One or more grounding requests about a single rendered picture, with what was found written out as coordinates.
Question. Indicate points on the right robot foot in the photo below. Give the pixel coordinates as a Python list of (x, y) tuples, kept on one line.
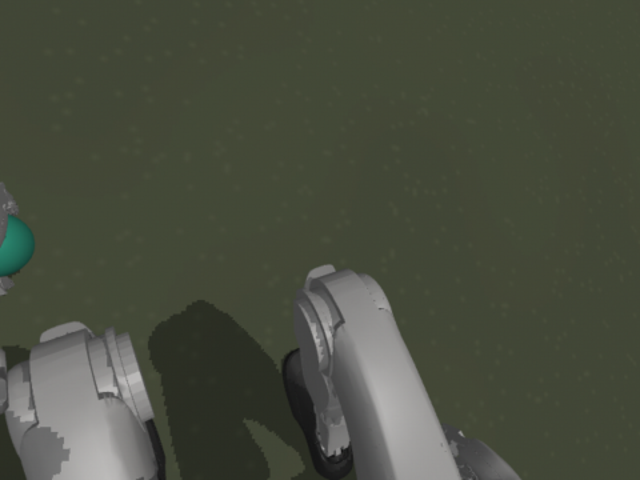
[(302, 407)]

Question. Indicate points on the right robot hand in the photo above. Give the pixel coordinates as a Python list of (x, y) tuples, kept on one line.
[(476, 460)]

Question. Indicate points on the ball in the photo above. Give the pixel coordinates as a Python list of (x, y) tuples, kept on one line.
[(17, 248)]

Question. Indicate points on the left robot foot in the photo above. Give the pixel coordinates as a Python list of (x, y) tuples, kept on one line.
[(158, 449)]

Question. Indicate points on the left robot hand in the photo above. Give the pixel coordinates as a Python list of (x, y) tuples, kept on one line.
[(7, 206)]

